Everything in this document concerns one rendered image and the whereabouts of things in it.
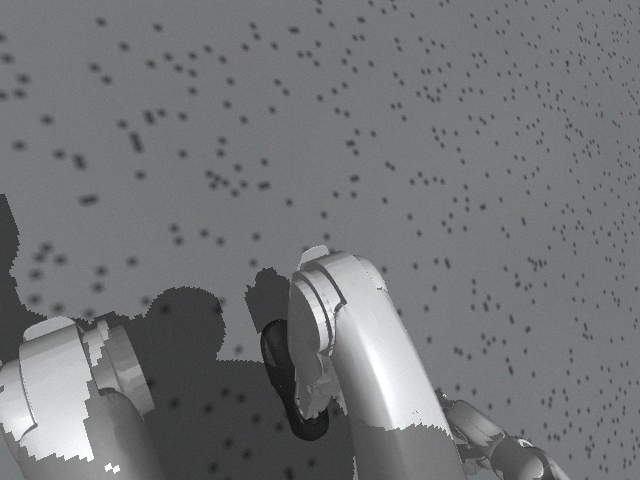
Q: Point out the right robot hand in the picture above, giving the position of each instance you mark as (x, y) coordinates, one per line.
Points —
(472, 426)

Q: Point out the right robot foot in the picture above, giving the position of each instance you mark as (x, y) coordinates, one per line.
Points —
(281, 372)

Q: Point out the right robot arm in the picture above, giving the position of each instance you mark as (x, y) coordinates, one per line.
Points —
(514, 458)

